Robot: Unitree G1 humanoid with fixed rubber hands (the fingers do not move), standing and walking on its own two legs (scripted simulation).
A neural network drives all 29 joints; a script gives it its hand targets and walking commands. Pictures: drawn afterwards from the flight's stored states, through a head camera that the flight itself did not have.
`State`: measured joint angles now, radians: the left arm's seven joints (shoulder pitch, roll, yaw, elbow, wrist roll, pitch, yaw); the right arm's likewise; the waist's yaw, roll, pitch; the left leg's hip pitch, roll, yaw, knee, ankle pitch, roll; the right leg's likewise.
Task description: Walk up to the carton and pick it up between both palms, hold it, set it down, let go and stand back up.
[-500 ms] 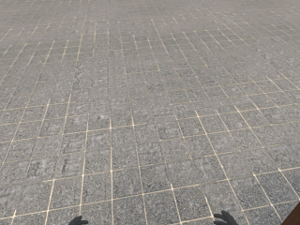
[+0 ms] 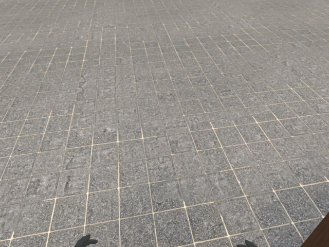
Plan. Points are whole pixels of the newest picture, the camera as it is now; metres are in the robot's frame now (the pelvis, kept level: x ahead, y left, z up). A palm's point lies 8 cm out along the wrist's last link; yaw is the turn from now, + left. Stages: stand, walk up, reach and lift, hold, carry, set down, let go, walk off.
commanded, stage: stand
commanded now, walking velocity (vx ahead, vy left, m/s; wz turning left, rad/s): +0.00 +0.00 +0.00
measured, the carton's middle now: out of the picture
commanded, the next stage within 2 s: walk up in 0.98 s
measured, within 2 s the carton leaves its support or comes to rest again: neither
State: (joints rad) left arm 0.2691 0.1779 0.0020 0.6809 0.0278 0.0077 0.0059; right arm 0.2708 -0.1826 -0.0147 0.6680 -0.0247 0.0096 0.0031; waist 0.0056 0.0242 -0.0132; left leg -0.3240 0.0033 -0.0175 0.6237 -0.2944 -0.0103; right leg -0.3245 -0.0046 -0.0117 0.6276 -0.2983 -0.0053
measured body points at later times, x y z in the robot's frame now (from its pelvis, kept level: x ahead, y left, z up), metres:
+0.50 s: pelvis +0.00 +0.00 +0.00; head +0.00 +0.00 +0.45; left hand +0.12 +0.23 -0.11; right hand +0.12 -0.22 -0.12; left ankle +0.02 +0.13 -0.73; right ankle +0.02 -0.12 -0.73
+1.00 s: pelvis +0.00 +0.00 +0.00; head +0.00 +0.00 +0.45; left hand +0.11 +0.23 -0.11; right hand +0.10 -0.23 -0.12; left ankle +0.02 +0.13 -0.73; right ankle +0.02 -0.12 -0.73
